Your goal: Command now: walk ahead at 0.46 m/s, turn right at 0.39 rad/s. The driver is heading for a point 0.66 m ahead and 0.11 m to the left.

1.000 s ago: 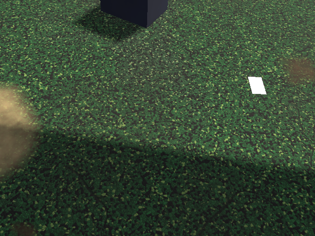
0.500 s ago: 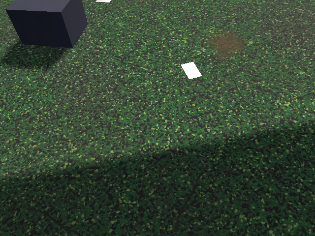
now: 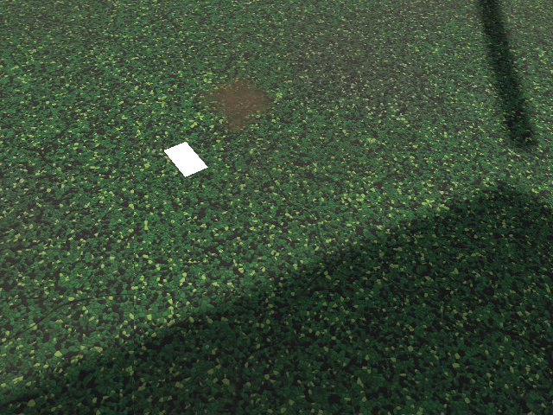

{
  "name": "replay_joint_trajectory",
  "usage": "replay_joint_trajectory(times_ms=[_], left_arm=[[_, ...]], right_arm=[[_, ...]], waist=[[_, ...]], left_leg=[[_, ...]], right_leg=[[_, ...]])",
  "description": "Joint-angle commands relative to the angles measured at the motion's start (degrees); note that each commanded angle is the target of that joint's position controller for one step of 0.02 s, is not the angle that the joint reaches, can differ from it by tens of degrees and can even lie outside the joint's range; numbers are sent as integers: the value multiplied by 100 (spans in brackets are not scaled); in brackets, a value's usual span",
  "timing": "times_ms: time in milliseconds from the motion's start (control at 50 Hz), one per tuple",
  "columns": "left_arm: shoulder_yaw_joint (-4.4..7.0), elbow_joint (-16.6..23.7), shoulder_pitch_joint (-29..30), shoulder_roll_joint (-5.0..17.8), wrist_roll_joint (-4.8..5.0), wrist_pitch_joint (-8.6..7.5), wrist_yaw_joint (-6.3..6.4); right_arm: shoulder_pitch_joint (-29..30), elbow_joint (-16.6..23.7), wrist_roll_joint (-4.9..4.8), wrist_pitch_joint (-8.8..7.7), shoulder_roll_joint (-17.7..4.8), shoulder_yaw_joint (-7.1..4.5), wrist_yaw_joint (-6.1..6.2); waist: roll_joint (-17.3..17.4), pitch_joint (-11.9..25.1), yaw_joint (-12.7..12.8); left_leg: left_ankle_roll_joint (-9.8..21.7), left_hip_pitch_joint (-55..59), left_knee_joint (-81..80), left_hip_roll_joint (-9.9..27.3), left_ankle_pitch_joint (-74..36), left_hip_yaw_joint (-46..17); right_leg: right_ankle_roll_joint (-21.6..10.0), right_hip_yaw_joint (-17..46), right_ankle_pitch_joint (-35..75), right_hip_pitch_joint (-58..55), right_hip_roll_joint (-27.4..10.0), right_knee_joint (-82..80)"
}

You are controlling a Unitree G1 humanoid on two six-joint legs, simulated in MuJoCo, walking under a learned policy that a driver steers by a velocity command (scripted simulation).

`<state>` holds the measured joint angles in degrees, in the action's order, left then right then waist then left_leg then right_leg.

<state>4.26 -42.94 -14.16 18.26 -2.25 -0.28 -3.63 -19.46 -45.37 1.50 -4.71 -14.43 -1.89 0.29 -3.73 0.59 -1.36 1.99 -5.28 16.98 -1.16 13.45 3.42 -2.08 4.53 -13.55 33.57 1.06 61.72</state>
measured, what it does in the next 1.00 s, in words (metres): walks ahead, turning left: right foot, then left foot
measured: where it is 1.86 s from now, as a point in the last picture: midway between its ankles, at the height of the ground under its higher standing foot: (253, 350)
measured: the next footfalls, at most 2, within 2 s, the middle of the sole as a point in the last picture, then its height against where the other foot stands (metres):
right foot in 0.24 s outside the picture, level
left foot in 0.80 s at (244, 389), level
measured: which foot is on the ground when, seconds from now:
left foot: down 0.00-0.26, up 0.28-0.78, down 0.80-1.00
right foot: up 0.00-0.22, down 0.24-0.78, up 0.80-1.00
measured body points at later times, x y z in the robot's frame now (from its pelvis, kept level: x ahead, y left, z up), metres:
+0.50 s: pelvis +0.27 -0.06 +0.00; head +0.29 -0.07 +0.45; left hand +0.32 +0.20 -0.13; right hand +0.33 -0.32 -0.14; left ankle +0.30 +0.09 -0.66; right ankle +0.24 -0.12 -0.75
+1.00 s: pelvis +0.53 +0.00 -0.01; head +0.57 +0.02 +0.44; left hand +0.57 +0.28 -0.14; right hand +0.67 -0.25 -0.13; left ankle +0.54 +0.04 -0.75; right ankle +0.58 -0.15 -0.66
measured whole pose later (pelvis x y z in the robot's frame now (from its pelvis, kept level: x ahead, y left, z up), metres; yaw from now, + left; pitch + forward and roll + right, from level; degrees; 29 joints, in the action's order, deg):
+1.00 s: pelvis +0.53 +0.00 -0.01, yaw +16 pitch +0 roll +0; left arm 1.6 -46.6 -10.4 14.2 -1.7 -2.7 0.3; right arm -14.8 -50.6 0.4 -2.3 -15.3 -3.3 -0.5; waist -1.1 -5.1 0.0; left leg 8.3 -11.7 21.6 -7.6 9.7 1.9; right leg 0.8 1.2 -18.5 31.3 -4.7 64.7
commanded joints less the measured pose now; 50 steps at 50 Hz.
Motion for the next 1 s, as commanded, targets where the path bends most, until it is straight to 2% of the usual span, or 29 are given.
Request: replay_joint_trajectory(times_ms=[20,100,160,200,220,240,260,280,300,320,340,380,400,480,560,620,680,740,760,780,800,820,840,860,880,900,920,940,1000], left_arm=[[-10,463,464,138,-20,-55,-41],[-170,716,1331,-73,-22,-87,-98],[-238,806,1646,-88,-22,-107,-91],[-209,703,1338,19,-38,-142,3],[-161,514,769,122,-50,-182,65],[-89,187,-149,268,-99,-247,139],[32,-31,-1095,664,-206,-283,232],[146,-36,-1206,1221,-201,-273,295],[155,-18,-1150,1042,61,-245,318],[59,-86,-663,729,82,-261,337],[-30,-98,-361,385,67,-314,317],[-130,-158,-65,58,90,-400,337],[-147,-205,-114,11,86,-456,338],[-105,-442,-379,107,133,-607,352],[-142,-611,-559,18,134,-614,375],[-142,-765,-807,102,142,-609,431],[-134,-950,-1076,211,121,-548,501],[-88,-999,-982,457,85,-451,590],[-61,-982,-910,551,57,-392,602],[-44,-943,-857,613,54,-342,592],[-51,-808,-731,586,71,-344,559],[-196,-458,-1127,-176,122,-392,401],[-111,-263,-343,308,97,-469,380],[-141,-141,-20,270,180,-552,367],[-154,-215,-147,256,210,-593,390],[-149,-320,-272,207,161,-524,419],[-161,-363,-451,158,63,-390,430],[-163,-409,-568,90,16,-263,424],[-180,-401,-574,-65,42,-108,371]], right_arm=[[-264,94,-28,-144,-665,-153,-56],[-376,-111,-52,-122,-682,-141,-75],[-682,-375,-72,-74,-833,-166,-43],[-716,-509,-76,-25,-975,-185,-25],[-725,-571,-80,10,-1043,-193,-16],[-712,-595,-115,44,-1017,-171,-1],[-681,-419,-125,37,-804,-89,-7],[-1206,-185,-226,43,-67,58,-97],[-745,-275,-114,84,-823,-150,-21],[-383,-163,-164,59,-759,-164,-37],[-313,-200,-171,34,-602,-115,-58],[-518,-401,-36,192,-472,-113,-110],[-593,-467,-5,267,-395,-117,-152],[9,-324,7,387,-264,-143,-264],[852,-52,0,355,-188,-102,-322],[1504,174,22,334,-88,-14,-386],[1866,360,39,326,-122,13,-416],[1380,279,61,350,-296,-59,-348],[905,158,69,337,-408,-118,-318],[217,-45,96,295,-573,-215,-279],[-653,-272,166,279,-959,-381,-193],[-502,-201,142,323,-1636,-567,-111],[-654,-161,-80,383,-1554,-568,-112],[-177,-172,-108,389,-1334,-511,-47],[131,-154,-107,360,-967,-412,-36],[382,-134,-115,302,-769,-348,-31],[515,-122,-149,245,-624,-292,-32],[537,-144,-148,178,-569,-250,-54],[348,-289,-107,90,-761,-260,-62]], waist=[[963,-397,-41],[1028,-527,-156],[1035,-574,-195],[1059,-387,27],[1027,-43,309],[872,492,721],[438,1196,1080],[-1072,1881,681],[-235,1729,905],[-81,794,608],[98,303,428],[-61,-30,105],[-113,-40,61],[-22,-393,27],[28,-600,133],[47,-687,306],[71,-707,380],[-166,-270,81],[-208,12,-140],[-137,402,-440],[284,865,-871],[1755,1320,-308],[882,1528,-672],[600,542,-451],[208,110,-151],[37,-128,104],[82,-106,268],[161,-34,359],[447,77,414]], left_leg=[[641,476,-847,1356,-1511,-870],[641,300,-869,1222,-2168,-294],[640,495,-755,1425,-2740,-272],[589,755,-117,1513,-4423,-173],[527,834,640,1462,-5245,-67],[412,451,1751,1280,-5136,144],[326,-687,3312,1083,-3202,247],[108,-2747,5373,22,1595,223],[221,-3076,5869,54,1509,-695],[279,-3227,5747,290,960,-794],[277,-3049,5361,476,632,-733],[181,-2541,4911,624,405,-680],[151,-2386,4873,590,331,-660],[71,-3058,4596,634,-379,-616],[18,-3389,3572,578,-1252,-394],[92,-3197,2612,488,-1605,25],[310,-3065,2017,314,-1313,340],[674,-2303,1899,-192,-411,643],[830,-1780,1812,-360,-104,635],[1011,-886,1480,-484,-25,493],[1331,467,1061,50,266,-381],[2318,2433,949,1869,-103,-3405],[2512,2526,120,2030,189,-4629],[2236,1702,-70,2016,-626,-3577],[1965,854,-92,1836,-2047,-2925],[1734,243,-55,1563,-3357,-2271],[1601,-192,-76,1346,-4051,-1788],[1494,-412,-81,1205,-4507,-1499],[1278,-424,-48,895,-5509,-958]], right_leg=[[112,97,374,1104,-85,-178],[118,-487,840,524,-135,-1785],[-120,-892,653,-80,-148,-2579],[-369,-1049,301,-729,91,-2884],[-510,-1102,249,-1423,277,-3125],[-668,-1057,504,-2683,328,-3440],[-911,69,-211,-4204,-750,-3495],[-1562,3033,-292,-5615,-2605,-3966],[-1530,3298,66,-5136,-2497,-4261],[-1337,2201,528,-4351,-2219,-4355],[-1139,1525,1086,-3621,-1956,-4582],[-795,632,1385,-2821,-1518,-4938],[-770,427,1544,-2659,-1480,-5058],[-689,-288,1809,-2664,-1381,-5466],[-566,-957,2332,-2825,-1205,-5486],[-484,-1278,2807,-3077,-1265,-5440],[-410,-1492,3733,-3702,-1416,-5113],[-314,-1731,6160,-4192,-1519,-3932],[-344,-1764,6451,-4161,-1552,-3130],[-348,-1773,5924,-3817,-1531,-2031],[-225,-1836,4312,-2743,-1337,-368],[116,-1598,-1480,0,-156,1857],[105,-321,-1613,884,106,2446],[66,-181,-894,1151,-333,2067],[83,-282,-568,697,-505,1538],[148,-294,-573,243,-610,1194],[234,-301,-605,-240,-645,932],[285,-340,-636,-535,-628,707],[368,-549,-185,-576,-493,0]])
